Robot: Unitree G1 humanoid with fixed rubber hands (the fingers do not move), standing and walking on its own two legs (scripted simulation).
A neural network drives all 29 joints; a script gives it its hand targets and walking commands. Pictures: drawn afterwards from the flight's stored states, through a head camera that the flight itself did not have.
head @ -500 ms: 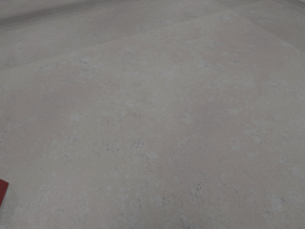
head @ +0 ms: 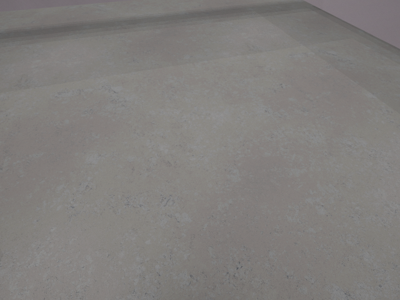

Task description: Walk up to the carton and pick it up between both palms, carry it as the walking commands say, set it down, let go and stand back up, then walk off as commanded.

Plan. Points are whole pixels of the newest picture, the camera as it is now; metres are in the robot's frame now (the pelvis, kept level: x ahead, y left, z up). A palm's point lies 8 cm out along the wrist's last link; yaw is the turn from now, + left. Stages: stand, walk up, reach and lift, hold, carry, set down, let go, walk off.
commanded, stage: stand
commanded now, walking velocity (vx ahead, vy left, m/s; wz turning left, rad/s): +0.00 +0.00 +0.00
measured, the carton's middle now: out of the picture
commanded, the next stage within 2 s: walk off in 1.48 s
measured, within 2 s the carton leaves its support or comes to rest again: neither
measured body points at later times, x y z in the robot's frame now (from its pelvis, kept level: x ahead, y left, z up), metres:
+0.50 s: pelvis +0.02 -0.02 +0.00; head +0.02 -0.03 +0.45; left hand -0.02 +0.19 -0.16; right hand -0.02 -0.24 -0.16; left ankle -0.02 +0.10 -0.74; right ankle +0.02 -0.06 -0.74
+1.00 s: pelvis +0.03 -0.01 +0.00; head +0.03 -0.02 +0.45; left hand -0.02 +0.19 -0.16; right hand -0.03 -0.21 -0.17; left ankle -0.02 +0.10 -0.74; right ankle +0.02 -0.06 -0.74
